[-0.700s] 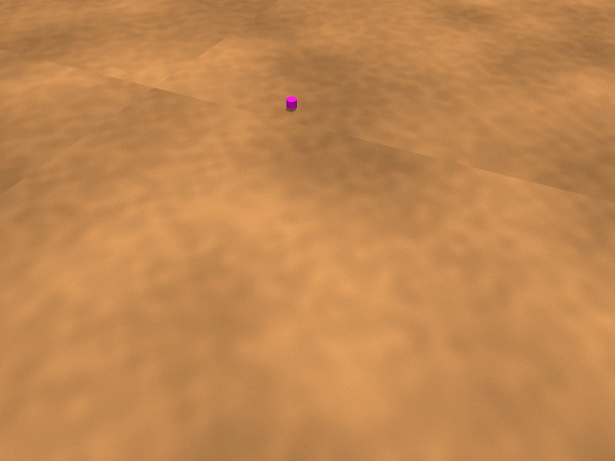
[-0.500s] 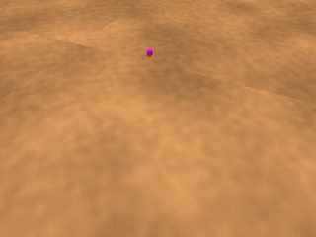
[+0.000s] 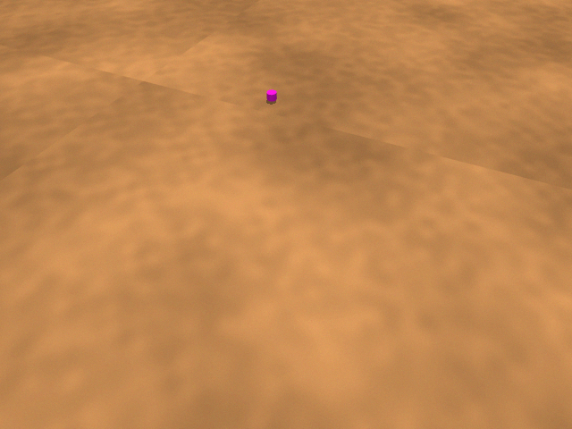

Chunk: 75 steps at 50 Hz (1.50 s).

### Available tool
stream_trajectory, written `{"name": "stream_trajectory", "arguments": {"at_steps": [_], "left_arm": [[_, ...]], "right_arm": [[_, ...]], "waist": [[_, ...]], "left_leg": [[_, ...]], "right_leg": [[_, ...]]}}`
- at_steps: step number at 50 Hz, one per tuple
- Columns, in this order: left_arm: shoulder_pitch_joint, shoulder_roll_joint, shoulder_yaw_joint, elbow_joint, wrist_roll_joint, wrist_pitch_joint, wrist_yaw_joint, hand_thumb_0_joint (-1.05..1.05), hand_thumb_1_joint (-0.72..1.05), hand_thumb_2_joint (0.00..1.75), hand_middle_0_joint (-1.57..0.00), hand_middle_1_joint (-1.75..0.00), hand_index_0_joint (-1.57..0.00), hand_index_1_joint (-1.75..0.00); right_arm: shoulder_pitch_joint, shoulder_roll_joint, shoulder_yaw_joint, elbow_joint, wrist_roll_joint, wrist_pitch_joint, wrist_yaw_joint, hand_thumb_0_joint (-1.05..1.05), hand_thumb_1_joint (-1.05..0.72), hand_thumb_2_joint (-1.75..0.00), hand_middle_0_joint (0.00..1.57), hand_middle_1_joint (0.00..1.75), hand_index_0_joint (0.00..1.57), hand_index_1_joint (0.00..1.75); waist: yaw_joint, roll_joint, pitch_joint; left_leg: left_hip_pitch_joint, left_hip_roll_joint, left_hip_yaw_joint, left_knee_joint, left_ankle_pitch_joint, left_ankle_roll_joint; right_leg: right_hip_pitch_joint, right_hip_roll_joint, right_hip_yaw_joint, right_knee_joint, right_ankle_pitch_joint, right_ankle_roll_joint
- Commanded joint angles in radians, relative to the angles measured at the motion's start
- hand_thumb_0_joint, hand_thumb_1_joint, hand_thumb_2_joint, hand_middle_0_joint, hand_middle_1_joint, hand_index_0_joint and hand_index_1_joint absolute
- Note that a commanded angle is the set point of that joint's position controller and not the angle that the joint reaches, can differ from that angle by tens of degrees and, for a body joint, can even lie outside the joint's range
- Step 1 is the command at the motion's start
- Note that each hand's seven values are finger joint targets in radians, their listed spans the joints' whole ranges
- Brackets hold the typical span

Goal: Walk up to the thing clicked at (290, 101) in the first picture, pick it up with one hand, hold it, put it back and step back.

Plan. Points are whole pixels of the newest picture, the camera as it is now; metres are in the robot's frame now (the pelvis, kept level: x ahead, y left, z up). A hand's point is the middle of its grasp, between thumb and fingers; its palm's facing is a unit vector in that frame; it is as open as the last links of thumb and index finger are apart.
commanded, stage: stand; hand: left
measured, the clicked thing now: (271, 95) +2.20 +0.11 -0.76
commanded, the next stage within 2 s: walk up in 0.42 s
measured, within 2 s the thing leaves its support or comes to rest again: neither
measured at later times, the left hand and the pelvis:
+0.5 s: hand out of the picture +0.07 +0.26 -0.16, palm faces -0.10 -0.93 -0.35, open 7.4 cm; pelvis +0.01 +0.01 +0.00, yaw -5 degrees
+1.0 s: hand (159, 349) +0.28 +0.23 -0.13, palm faces -0.33 -0.81 -0.48, open 7.4 cm; pelvis +0.21 -0.04 -0.01, yaw -26 degrees
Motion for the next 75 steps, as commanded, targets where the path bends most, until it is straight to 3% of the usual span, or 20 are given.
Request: {"name": "stream_trajectory", "arguments": {"at_steps": [1, 20, 21, 22, 24, 26, 34, 36, 37, 39, 46, 55, 58, 60, 61, 62, 64, 66, 71, 75], "left_arm": [[-0.030, 0.212, 0.040, -0.052, 0.001, -0.022, 0.011, 0.00, 0.90, 0.90, -0.20, -0.30, -0.20, -0.30], [-0.028, 0.215, 0.041, -0.052, 0.000, -0.021, 0.011, 0.00, 0.90, 0.90, -0.20, -0.30, -0.20, -0.30], [0.095, 0.384, 0.100, -0.105, 0.000, -0.025, -0.019, 0.00, 0.90, 0.90, -0.20, -0.30, -0.20, -0.30], [0.033, 0.363, 0.090, -0.121, -0.001, -0.030, -0.029, 0.00, 0.90, 0.90, -0.20, -0.30, -0.20, -0.30], [-0.171, 0.305, 0.090, -0.196, -0.003, -0.035, -0.036, 0.00, 0.90, 0.90, -0.20, -0.30, -0.20, -0.30], [-0.168, 0.307, 0.087, -0.226, 0.000, -0.044, -0.037, 0.00, 0.90, 0.90, -0.20, -0.30, -0.20, -0.30], [0.275, 0.339, 0.126, -0.091, -0.021, -0.037, -0.069, 0.00, 0.90, 0.90, -0.20, -0.30, -0.20, -0.30], [0.511, 0.406, 0.153, -0.029, -0.006, -0.054, -0.033, 0.00, 0.90, 0.90, -0.20, -0.30, -0.20, -0.30], [0.519, 0.450, 0.166, -0.059, -0.003, -0.052, -0.010, 0.00, 0.90, 0.90, -0.20, -0.30, -0.20, -0.30], [0.318, 0.496, 0.155, -0.167, -0.007, -0.071, 0.016, 0.00, 0.90, 0.90, -0.20, -0.30, -0.20, -0.30], [0.182, 0.451, 0.139, -0.230, -0.023, -0.126, 0.039, 0.00, 0.90, 0.90, -0.20, -0.30, -0.20, -0.30], [0.200, 0.462, 0.158, -0.259, -0.001, -0.126, 0.049, 0.00, 0.90, 0.90, -0.20, -0.30, -0.20, -0.30], [0.152, 0.432, 0.147, -0.294, 0.008, -0.103, 0.057, 0.00, 0.90, 0.90, -0.20, -0.30, -0.20, -0.30], [0.258, 0.232, 0.073, -0.310, 0.016, -0.095, 0.060, 0.00, 0.90, 0.90, -0.20, -0.30, -0.20, -0.30], [0.379, 0.237, 0.068, -0.301, -0.018, -0.095, 0.077, 0.00, 0.90, 0.90, -0.20, -0.30, -0.20, -0.30], [0.377, 0.279, 0.071, -0.269, -0.013, -0.088, 0.087, 0.00, 0.90, 0.90, -0.20, -0.30, -0.20, -0.30], [0.267, 0.384, 0.108, -0.232, -0.036, -0.068, 0.065, 0.00, 0.90, 0.90, -0.20, -0.30, -0.20, -0.30], [0.305, 0.417, 0.132, -0.213, -0.054, -0.048, 0.051, 0.00, 0.90, 0.90, -0.20, -0.30, -0.20, -0.30], [0.135, 0.345, 0.112, -0.273, -0.033, -0.043, 0.028, 0.00, 0.90, 0.90, -0.20, -0.30, -0.20, -0.30], [0.057, 0.326, 0.110, -0.304, -0.035, -0.035, 0.025, 0.00, 0.90, 0.90, -0.20, -0.30, -0.20, -0.30]], "right_arm": [[-0.032, -0.207, -0.035, -0.061, -0.001, -0.022, -0.013, 0.00, -0.90, -0.90, 0.20, 0.30, 0.20, 0.30], [-0.022, -0.210, -0.037, -0.060, -0.002, -0.025, -0.015, 0.00, -0.90, -0.90, 0.20, 0.30, 0.20, 0.30], [-0.058, -0.397, -0.148, -0.198, -0.038, -0.052, 0.045, 0.00, -0.90, -0.90, 0.20, 0.30, 0.20, 0.30], [-0.041, -0.366, -0.141, -0.193, -0.042, -0.050, 0.066, 0.00, -0.90, -0.90, 0.20, 0.30, 0.20, 0.30], [0.071, -0.372, -0.156, -0.189, -0.027, -0.050, 0.076, 0.00, -0.90, -0.90, 0.20, 0.30, 0.20, 0.30], [-0.025, -0.383, -0.170, -0.237, -0.028, -0.058, 0.077, 0.00, -0.90, -0.90, 0.20, 0.30, 0.20, 0.30], [-0.250, -0.361, -0.165, -0.368, -0.060, -0.047, 0.118, 0.00, -0.90, -0.90, 0.20, 0.30, 0.20, 0.30], [-0.261, -0.283, -0.134, -0.399, -0.067, -0.036, 0.129, 0.00, -0.90, -0.90, 0.20, 0.30, 0.20, 0.30], [-0.273, -0.224, -0.105, -0.434, -0.055, -0.033, 0.140, 0.00, -0.90, -0.90, 0.20, 0.30, 0.20, 0.30], [-0.246, -0.295, -0.117, -0.471, -0.041, -0.042, 0.154, 0.00, -0.90, -0.90, 0.20, 0.30, 0.20, 0.30], [-0.154, -0.347, -0.132, -0.440, -0.044, -0.008, 0.172, 0.00, -0.90, -0.90, 0.20, 0.30, 0.20, 0.30], [-0.154, -0.296, -0.145, -0.502, -0.041, 0.010, 0.184, 0.00, -0.90, -0.90, 0.20, 0.30, 0.20, 0.30], [0.181, -0.338, -0.191, -0.415, -0.043, 0.009, 0.160, 0.00, -0.90, -0.90, 0.20, 0.30, 0.20, 0.30], [0.430, -0.468, -0.245, -0.378, -0.051, -0.010, 0.107, 0.00, -0.90, -0.90, 0.20, 0.30, 0.20, 0.30], [0.245, -0.539, -0.253, -0.413, -0.016, -0.024, 0.084, 0.00, -0.90, -0.90, 0.20, 0.30, 0.20, 0.30], [0.100, -0.533, -0.258, -0.441, -0.001, -0.019, 0.077, 0.00, -0.90, -0.90, 0.20, 0.30, 0.20, 0.30], [-0.017, -0.410, -0.214, -0.482, -0.018, -0.020, 0.075, 0.00, -0.90, -0.90, 0.20, 0.30, 0.20, 0.30], [0.007, -0.334, -0.194, -0.472, -0.031, -0.023, 0.076, 0.00, -0.90, -0.90, 0.20, 0.30, 0.20, 0.30], [0.134, -0.292, -0.180, -0.460, -0.036, -0.034, 0.079, 0.00, -0.90, -0.90, 0.20, 0.30, 0.20, 0.30], [0.106, -0.289, -0.177, -0.506, -0.058, -0.016, 0.091, 0.00, -0.90, -0.90, 0.20, 0.30, 0.20, 0.30]], "waist": [[-0.004, 0.004, -0.076], [-0.005, -0.007, -0.090], [-0.023, 0.135, -0.144], [-0.057, 0.115, -0.082], [-0.170, 0.297, -0.050], [-0.105, 0.205, -0.059], [0.117, 0.011, -0.076], [0.218, -0.304, -0.059], [0.222, -0.391, 0.007], [0.097, -0.243, 0.029], [-0.013, -0.093, 0.044], [-0.038, -0.105, -0.001], [-0.195, -0.024, -0.189], [-0.281, 0.400, -0.305], [-0.130, 0.535, -0.317], [-0.083, 0.463, -0.301], [-0.063, 0.274, -0.113], [-0.040, 0.229, -0.122], [-0.096, 0.095, -0.055], [-0.096, 0.096, 0.039]], "left_leg": [[0.003, 0.125, -0.085, -0.046, 0.142, 0.027], [0.023, 0.129, -0.086, -0.045, 0.196, 0.024], [0.164, 0.115, -0.012, 0.127, -0.399, 0.079], [0.184, 0.139, -0.046, 0.119, -0.557, 0.112], [0.281, 0.339, -0.257, -0.111, -0.653, 0.199], [0.186, 0.489, -0.323, -0.196, -0.482, 0.242], [-0.246, 0.217, 0.198, 0.108, -0.558, 0.123], [-0.607, 0.033, 0.251, 0.670, -0.526, 0.052], [-0.840, -0.021, 0.136, 0.893, -0.539, -0.002], [-0.860, 0.046, -0.113, 0.919, -0.386, -0.017], [-0.593, 0.114, -0.079, 0.674, -0.038, -0.017], [-0.263, 0.119, -0.012, 0.384, 0.135, -0.044], [0.086, 0.051, 0.037, 0.284, 0.005, -0.001], [0.491, 0.271, -0.337, 0.158, -0.355, 0.017], [0.448, 0.389, -0.709, -0.102, -0.290, 0.028], [0.238, 0.405, -0.767, -0.182, -0.595, 0.078], [-0.104, 0.285, -0.378, -0.167, -0.501, -0.057], [-0.065, 0.208, -0.149, -0.049, -0.258, -0.030], [0.035, 0.230, -0.058, -0.071, 0.015, 0.076], [-0.125, 0.189, 0.048, -0.119, -0.021, 0.025]], "right_leg": [[0.020, -0.116, 0.085, -0.052, 0.148, -0.033], [0.029, -0.118, 0.081, -0.044, 0.187, -0.033], [-0.243, -0.125, 0.212, 0.048, -0.303, -0.100], [-0.455, -0.120, 0.205, 0.046, -0.424, -0.085], [-0.716, -0.051, 0.010, 0.375, -0.258, -0.058], [-0.680, -0.135, 0.001, 0.564, -0.282, -0.053], [-0.046, -0.138, -0.180, 0.351, -0.048, -0.029], [0.240, -0.120, 0.031, 0.203, -0.277, -0.122], [0.230, -0.268, 0.415, 0.022, -0.656, -0.178], [0.114, -0.454, 0.890, -0.298, -0.889, -0.296], [-0.143, -0.260, 0.320, -0.169, -0.416, -0.177], [-0.235, -0.183, 0.060, -0.084, -0.024, -0.139], [-0.223, -0.179, 0.037, 0.370, 0.242, -0.109], [-0.656, -0.012, 0.047, 1.005, -0.432, -0.050], [-0.768, 0.076, 0.068, 1.142, -0.417, -0.095], [-0.703, -0.032, 0.145, 1.172, -0.294, -0.126], [-0.564, -0.100, 0.144, 1.046, -0.127, -0.090], [-0.531, -0.115, 0.087, 0.856, -0.042, -0.065], [-0.571, -0.092, -0.005, 0.603, -0.053, -0.016], [-0.428, -0.083, -0.132, 0.434, 0.043, -0.034]]}}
